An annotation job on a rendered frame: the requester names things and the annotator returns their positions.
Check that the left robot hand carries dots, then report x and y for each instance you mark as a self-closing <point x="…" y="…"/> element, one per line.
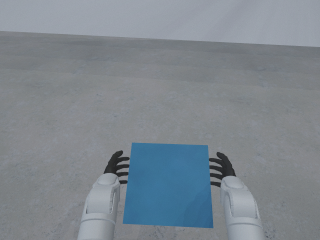
<point x="112" y="166"/>

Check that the right robot hand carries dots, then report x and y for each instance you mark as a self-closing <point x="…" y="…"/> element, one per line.
<point x="226" y="169"/>

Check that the left robot forearm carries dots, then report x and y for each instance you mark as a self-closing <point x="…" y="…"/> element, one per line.
<point x="100" y="209"/>

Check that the carton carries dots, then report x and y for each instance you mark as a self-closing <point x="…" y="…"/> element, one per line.
<point x="169" y="185"/>

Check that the right robot forearm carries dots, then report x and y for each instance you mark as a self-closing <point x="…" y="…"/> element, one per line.
<point x="241" y="212"/>

